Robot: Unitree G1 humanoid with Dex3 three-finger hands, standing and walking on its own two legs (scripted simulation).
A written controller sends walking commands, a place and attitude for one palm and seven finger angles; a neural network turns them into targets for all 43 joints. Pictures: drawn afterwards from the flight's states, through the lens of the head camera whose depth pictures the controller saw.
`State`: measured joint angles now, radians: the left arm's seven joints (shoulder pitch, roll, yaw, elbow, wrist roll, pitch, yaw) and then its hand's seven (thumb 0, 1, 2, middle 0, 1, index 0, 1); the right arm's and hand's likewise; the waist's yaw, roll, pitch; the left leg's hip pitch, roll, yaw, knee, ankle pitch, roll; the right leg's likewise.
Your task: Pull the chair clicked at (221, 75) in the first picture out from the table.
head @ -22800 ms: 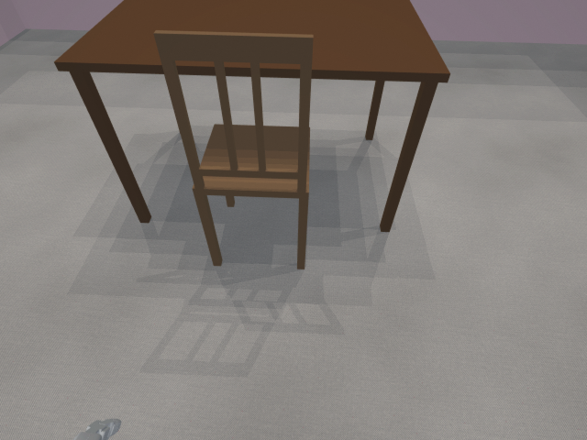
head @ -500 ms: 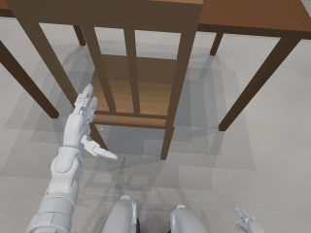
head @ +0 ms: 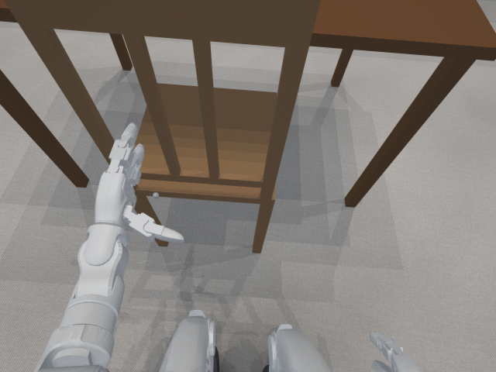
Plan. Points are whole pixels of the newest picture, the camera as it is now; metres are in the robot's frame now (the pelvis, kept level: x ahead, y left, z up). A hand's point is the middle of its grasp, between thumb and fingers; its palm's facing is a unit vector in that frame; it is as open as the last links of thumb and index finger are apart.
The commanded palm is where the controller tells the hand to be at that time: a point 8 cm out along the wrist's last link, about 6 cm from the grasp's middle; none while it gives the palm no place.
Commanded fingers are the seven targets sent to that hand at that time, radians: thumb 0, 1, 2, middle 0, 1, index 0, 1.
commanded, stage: aim the fingers beside a spindle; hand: left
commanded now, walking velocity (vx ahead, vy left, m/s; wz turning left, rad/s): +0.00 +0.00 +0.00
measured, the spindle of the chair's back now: (160, 120) +0.53 +0.16 +0.04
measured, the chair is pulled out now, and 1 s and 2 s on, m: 0.00 0.00 0.00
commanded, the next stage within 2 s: push the fingers through the gap in 1.28 s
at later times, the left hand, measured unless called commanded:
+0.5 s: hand (147, 195) +0.38 +0.16 +0.03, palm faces -0.07 -1.00 -0.05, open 17.0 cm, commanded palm +0.36 +0.20 +0.02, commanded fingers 0.00 -0.50 0.30 -0.06 -0.08 -0.06 -0.08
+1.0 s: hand (152, 206) +0.37 +0.15 +0.02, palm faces -0.10 -1.00 -0.01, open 17.0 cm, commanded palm +0.36 +0.20 +0.03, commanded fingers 0.00 -0.50 0.30 -0.06 -0.08 -0.06 -0.08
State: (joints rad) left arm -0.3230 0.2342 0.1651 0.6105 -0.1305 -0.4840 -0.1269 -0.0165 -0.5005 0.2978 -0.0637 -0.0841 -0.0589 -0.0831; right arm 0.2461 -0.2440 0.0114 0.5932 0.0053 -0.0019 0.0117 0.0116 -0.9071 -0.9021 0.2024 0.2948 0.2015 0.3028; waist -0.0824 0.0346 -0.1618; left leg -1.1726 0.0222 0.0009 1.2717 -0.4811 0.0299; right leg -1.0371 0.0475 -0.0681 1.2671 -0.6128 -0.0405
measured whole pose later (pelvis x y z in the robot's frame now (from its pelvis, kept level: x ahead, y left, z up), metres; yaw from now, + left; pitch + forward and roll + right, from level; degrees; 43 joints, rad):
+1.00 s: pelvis +0.00 +0.01 +0.00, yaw +0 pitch +21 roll -3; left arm -0.24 0.23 0.13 0.54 -0.18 -0.45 -0.19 -0.02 -0.50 0.30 -0.06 -0.08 -0.05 -0.08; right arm 0.26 -0.25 0.00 0.59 0.01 0.00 0.01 0.01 -0.91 -0.90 0.20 0.29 0.20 0.30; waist -0.07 0.04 -0.16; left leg -1.16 0.02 0.00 1.26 -0.48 0.04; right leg -1.01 0.05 -0.07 1.24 -0.60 -0.03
